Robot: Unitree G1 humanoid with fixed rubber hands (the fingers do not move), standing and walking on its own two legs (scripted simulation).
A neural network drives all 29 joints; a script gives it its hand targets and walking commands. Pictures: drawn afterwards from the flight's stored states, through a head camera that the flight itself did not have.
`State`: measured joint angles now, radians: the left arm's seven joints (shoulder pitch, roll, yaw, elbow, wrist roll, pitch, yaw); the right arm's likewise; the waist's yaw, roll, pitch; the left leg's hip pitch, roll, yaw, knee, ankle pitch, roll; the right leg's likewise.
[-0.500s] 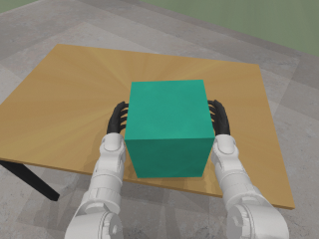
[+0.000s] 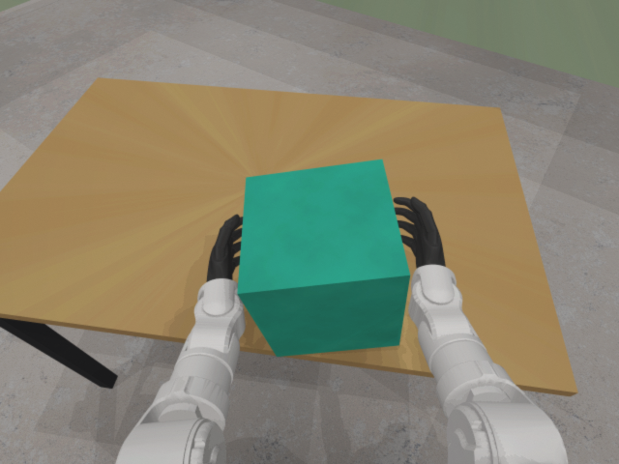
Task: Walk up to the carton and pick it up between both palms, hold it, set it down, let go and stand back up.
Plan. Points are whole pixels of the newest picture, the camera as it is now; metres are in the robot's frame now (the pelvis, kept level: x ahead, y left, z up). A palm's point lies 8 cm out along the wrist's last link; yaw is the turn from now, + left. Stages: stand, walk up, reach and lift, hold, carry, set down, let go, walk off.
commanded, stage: set down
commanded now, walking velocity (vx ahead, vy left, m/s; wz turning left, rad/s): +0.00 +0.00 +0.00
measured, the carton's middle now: (325, 265) +0.38 -0.03 +0.00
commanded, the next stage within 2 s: none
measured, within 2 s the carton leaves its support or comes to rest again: rests again in 0.66 s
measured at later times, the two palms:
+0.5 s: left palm (227, 275) +0.37 +0.11 +0.01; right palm (427, 259) +0.36 -0.17 +0.03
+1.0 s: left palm (237, 276) +0.37 +0.09 +0.01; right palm (434, 273) +0.35 -0.18 +0.01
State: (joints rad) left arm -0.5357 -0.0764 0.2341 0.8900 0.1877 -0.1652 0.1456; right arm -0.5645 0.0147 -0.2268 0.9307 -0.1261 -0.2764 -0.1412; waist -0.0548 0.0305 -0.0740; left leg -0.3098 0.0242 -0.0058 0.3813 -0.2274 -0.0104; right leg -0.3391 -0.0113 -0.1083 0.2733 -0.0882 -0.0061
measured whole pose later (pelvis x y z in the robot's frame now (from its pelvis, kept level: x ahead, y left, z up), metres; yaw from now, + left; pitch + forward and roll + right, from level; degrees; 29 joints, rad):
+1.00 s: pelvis +0.00 -0.01 +0.00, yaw -2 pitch +10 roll -1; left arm -0.59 -0.14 0.46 0.97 0.38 -0.38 0.08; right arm -0.58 0.08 -0.52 1.02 -0.39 -0.46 -0.10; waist -0.02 0.01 -0.03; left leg -0.33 0.05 0.02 0.37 -0.22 -0.02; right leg -0.39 0.01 -0.08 0.30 -0.09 -0.03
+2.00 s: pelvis -0.03 -0.01 +0.00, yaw -4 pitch +6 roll +0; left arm -0.82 0.21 0.03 0.91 -0.17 0.14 0.10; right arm -0.84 -0.29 0.04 1.02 0.35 0.07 -0.06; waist 0.02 -0.02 -0.09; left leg -0.30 0.04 0.06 0.42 -0.22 -0.02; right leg -0.38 0.01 -0.04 0.36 -0.09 -0.03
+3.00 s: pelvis -0.03 -0.01 +0.00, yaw -1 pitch -5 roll -1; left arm -0.10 0.14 0.02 0.44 -0.07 0.02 0.08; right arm -0.04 -0.14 0.00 0.54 0.20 -0.17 -0.02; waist 0.00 -0.02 0.04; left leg -0.10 0.03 0.01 0.43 -0.25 -0.02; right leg -0.15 -0.01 -0.09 0.37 -0.14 -0.02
